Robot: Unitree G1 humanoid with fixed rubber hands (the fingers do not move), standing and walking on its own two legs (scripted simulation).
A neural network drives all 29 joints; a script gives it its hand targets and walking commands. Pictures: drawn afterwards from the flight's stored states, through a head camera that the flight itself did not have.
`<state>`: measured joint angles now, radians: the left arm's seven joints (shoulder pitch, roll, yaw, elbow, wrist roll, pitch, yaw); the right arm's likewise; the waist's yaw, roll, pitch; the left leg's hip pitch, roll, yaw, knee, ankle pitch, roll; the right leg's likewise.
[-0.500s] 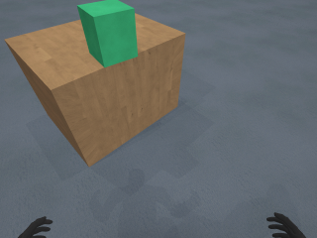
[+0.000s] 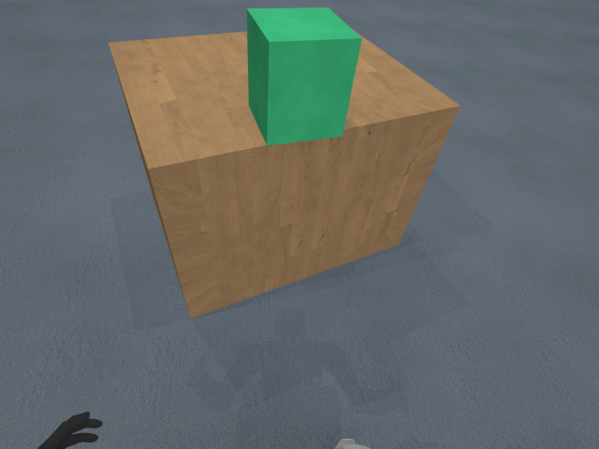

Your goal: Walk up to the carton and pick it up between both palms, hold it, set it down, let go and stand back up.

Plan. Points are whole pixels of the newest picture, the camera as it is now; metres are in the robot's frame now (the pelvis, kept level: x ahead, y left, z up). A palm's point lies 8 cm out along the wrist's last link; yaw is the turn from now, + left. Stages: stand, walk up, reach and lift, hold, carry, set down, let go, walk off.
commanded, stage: walk up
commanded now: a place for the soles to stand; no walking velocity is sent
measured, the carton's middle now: (297, 76) +0.96 -0.04 +0.06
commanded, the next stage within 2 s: none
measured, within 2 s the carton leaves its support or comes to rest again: neither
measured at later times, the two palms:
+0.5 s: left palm (99, 416) +0.21 +0.25 -0.04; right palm (533, 342) +0.30 -0.40 -0.06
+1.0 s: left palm (143, 403) +0.24 +0.21 -0.10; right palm (531, 277) +0.42 -0.44 -0.04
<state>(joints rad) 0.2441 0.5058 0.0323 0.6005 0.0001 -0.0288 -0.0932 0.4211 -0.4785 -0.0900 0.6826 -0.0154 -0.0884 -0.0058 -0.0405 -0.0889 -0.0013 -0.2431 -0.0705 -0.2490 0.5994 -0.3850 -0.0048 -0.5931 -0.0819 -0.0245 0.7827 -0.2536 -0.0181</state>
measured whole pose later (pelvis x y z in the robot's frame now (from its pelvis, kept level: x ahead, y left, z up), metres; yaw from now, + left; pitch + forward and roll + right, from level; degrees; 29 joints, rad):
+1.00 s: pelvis +0.26 -0.12 +0.00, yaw +21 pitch -1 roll +0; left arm 0.30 0.52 0.04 0.60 0.00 0.06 -0.09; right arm 0.45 -0.48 -0.08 0.71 -0.02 -0.10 -0.06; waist 0.00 -0.11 0.07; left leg -0.36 -0.04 -0.13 0.64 -0.27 0.02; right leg -0.60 -0.08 0.01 1.06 -0.30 -0.06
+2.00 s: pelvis +0.41 -0.15 +0.00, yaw +25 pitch -3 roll -1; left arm 0.33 0.46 0.06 0.63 0.00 0.05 -0.03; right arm 0.30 -0.44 -0.07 0.72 -0.02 -0.08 -0.04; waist 0.04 -0.05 0.10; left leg -0.38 -0.03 -0.05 0.64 -0.20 0.04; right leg -0.35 -0.02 -0.01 0.92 -0.48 -0.04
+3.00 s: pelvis +0.45 -0.17 +0.00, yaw +27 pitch +0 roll +0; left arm 0.30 0.47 0.06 0.68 0.00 -0.01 -0.05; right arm 0.28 -0.45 -0.06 0.77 -0.02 -0.07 -0.01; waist 0.02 -0.02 0.02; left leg -0.35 -0.02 -0.09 0.66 -0.38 0.05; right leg -0.35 -0.02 -0.02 0.83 -0.56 -0.01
